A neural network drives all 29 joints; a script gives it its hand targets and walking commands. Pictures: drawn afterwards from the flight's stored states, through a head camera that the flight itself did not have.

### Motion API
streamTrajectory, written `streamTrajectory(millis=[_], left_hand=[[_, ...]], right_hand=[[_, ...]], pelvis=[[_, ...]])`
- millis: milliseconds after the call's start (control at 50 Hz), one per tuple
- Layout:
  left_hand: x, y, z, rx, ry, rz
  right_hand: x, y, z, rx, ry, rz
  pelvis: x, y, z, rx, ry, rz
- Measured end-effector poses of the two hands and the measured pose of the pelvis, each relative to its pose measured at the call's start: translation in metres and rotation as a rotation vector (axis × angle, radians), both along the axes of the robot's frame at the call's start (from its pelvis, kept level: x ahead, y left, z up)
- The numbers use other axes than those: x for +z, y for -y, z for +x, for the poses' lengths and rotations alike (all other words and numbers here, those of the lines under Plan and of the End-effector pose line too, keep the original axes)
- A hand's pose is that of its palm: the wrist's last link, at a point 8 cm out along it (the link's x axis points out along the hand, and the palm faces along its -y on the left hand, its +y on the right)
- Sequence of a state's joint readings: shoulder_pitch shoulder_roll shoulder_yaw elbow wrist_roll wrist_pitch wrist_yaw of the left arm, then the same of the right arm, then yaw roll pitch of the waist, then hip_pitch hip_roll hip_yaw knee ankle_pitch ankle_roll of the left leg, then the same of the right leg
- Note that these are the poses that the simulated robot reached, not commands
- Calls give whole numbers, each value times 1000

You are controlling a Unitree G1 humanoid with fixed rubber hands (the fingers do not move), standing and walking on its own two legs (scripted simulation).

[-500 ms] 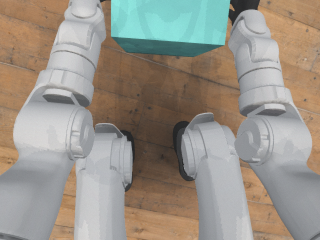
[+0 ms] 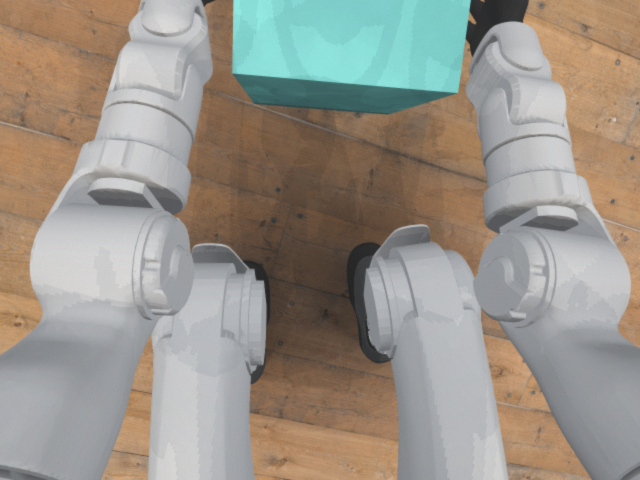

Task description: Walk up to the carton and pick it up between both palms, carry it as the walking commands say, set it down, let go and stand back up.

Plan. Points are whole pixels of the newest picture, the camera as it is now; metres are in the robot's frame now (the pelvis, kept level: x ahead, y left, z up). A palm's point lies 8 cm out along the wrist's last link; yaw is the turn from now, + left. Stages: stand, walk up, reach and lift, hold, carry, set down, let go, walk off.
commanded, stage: set down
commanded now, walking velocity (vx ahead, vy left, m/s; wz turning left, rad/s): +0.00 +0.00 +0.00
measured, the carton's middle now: (337, 17) +0.55 -0.06 -0.24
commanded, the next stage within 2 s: none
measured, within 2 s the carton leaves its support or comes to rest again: neither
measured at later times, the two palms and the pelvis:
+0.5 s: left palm out of the picture +0.55 +0.10 -0.17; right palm (495, 30) +0.51 -0.20 -0.16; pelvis +0.00 +0.00 +0.00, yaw +0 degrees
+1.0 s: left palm out of the picture +0.57 +0.14 -0.15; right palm (522, 25) +0.51 -0.22 -0.16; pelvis +0.00 -0.01 +0.01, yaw +0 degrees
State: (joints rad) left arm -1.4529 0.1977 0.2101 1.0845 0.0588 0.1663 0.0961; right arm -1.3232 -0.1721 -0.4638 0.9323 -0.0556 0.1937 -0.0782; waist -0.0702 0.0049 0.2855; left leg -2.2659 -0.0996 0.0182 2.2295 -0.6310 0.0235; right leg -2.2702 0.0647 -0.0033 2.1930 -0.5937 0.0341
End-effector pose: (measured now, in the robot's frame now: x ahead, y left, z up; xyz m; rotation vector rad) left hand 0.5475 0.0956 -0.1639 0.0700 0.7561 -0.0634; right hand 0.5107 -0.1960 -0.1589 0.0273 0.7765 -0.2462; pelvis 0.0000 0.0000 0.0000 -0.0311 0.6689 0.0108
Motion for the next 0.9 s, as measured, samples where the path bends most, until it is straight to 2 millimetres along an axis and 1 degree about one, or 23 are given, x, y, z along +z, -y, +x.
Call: streamTrajectory(millis=[440,580,620,700,780,840,900], left_hand=[[-1,0,0,-16,23,-2],[-3,-3,0,-33,42,10],[-5,-8,0,-17,40,23],[-9,-31,0,30,29,58],[-6,-49,3,54,28,76],[-1,-53,7,57,36,71],[5,-50,13,55,49,54]], right_hand=[[-2,2,-1,7,14,-3],[-4,3,-2,22,38,-13],[-6,4,-3,32,25,-19],[-13,8,-7,23,3,-25],[-16,13,-8,12,2,-22],[-15,17,-7,9,9,-22],[-11,21,-6,8,20,-25]], pelvis=[[-1,2,-1,-3,15,0],[1,3,-3,-2,26,1],[3,3,-4,-2,27,2],[6,4,-4,-1,21,2],[7,5,-3,3,12,2],[6,5,-2,6,7,1],[6,5,-2,6,2,1]])
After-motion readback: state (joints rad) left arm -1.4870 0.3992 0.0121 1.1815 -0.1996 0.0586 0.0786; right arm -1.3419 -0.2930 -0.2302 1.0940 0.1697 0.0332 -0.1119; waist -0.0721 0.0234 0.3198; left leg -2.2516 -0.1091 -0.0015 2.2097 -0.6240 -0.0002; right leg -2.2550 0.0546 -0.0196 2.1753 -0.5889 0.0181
